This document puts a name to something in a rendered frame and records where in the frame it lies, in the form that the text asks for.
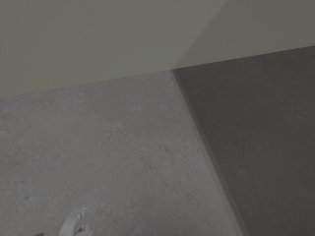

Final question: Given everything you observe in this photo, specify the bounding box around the left robot hand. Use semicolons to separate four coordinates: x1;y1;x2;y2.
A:
57;206;93;236

